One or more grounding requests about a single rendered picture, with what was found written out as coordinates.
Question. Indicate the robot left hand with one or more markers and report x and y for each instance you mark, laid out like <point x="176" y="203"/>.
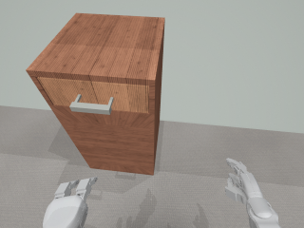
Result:
<point x="67" y="211"/>

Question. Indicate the handle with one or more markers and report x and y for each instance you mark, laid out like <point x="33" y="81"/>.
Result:
<point x="91" y="108"/>

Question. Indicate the right robot forearm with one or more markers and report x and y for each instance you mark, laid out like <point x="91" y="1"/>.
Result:
<point x="261" y="214"/>

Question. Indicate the cabinet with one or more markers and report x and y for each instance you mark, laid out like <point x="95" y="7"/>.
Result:
<point x="108" y="48"/>

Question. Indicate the drawer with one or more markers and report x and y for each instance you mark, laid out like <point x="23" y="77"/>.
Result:
<point x="127" y="97"/>

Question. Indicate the robot right hand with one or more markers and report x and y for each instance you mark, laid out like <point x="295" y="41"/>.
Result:
<point x="243" y="187"/>

